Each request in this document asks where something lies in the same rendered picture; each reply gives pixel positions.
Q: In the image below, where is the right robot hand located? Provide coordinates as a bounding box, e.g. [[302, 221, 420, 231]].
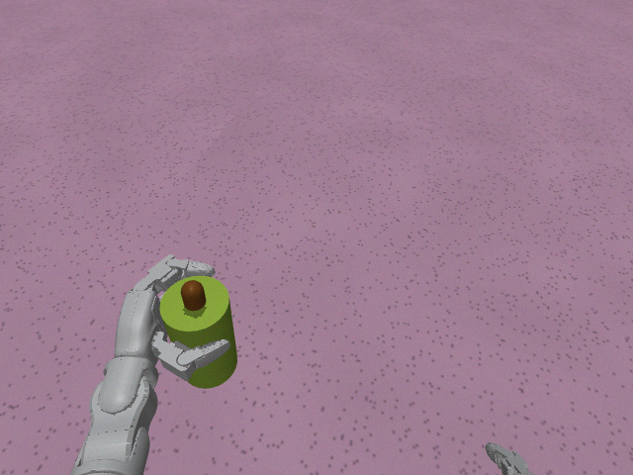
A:
[[486, 442, 536, 475]]

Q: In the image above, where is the left robot hand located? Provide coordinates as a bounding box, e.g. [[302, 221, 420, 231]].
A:
[[115, 254, 230, 381]]

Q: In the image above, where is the bottle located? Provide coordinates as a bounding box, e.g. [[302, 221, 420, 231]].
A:
[[159, 276, 237, 389]]

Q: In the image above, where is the left robot arm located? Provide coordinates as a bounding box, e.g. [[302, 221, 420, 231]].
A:
[[70, 355, 159, 475]]

